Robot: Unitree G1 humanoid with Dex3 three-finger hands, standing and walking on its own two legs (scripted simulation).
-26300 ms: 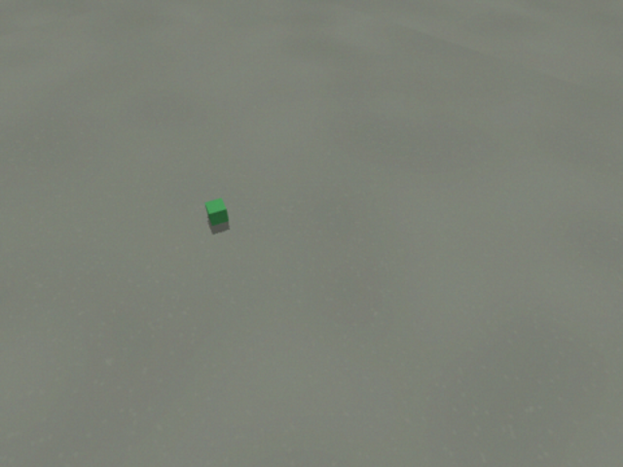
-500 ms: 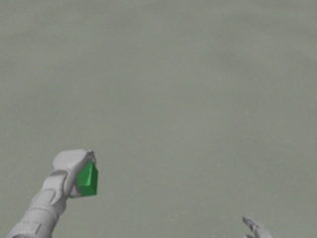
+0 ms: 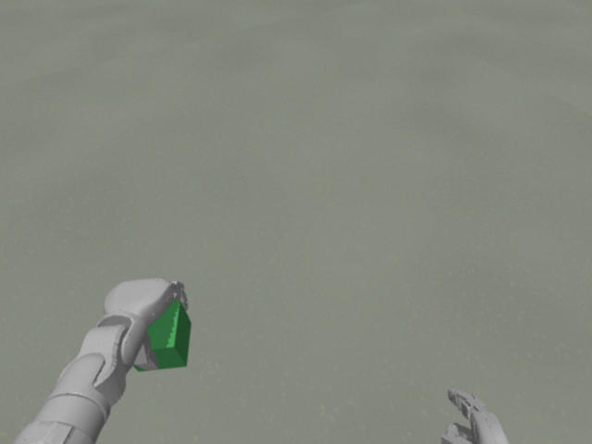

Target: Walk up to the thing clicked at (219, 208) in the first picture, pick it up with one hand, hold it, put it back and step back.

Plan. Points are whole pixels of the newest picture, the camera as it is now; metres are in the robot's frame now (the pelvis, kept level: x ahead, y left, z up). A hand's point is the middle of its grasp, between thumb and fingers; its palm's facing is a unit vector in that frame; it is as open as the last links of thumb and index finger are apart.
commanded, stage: hold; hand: left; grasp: from above
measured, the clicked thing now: (159, 336) +0.30 +0.22 -0.07
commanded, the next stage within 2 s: crouch in 1.14 s
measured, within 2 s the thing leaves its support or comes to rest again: neither
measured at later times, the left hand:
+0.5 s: hand (151, 331) +0.29 +0.21 -0.02, palm faces -0.44 -0.05 -0.90, open 10.5 cm
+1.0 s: hand (147, 316) +0.31 +0.22 -0.02, palm faces -0.44 -0.05 -0.90, open 10.5 cm
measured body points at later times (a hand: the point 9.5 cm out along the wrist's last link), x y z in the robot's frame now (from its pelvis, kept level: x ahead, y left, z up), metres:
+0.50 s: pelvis +0.00 -0.01 +0.01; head +0.01 -0.03 +0.46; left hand +0.31 +0.21 +0.03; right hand +0.15 -0.26 -0.10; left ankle +0.02 +0.11 -0.73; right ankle +0.02 -0.13 -0.73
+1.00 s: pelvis +0.02 +0.00 +0.01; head +0.03 -0.02 +0.46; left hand +0.33 +0.22 +0.03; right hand +0.16 -0.26 -0.10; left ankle +0.02 +0.11 -0.73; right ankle +0.02 -0.13 -0.73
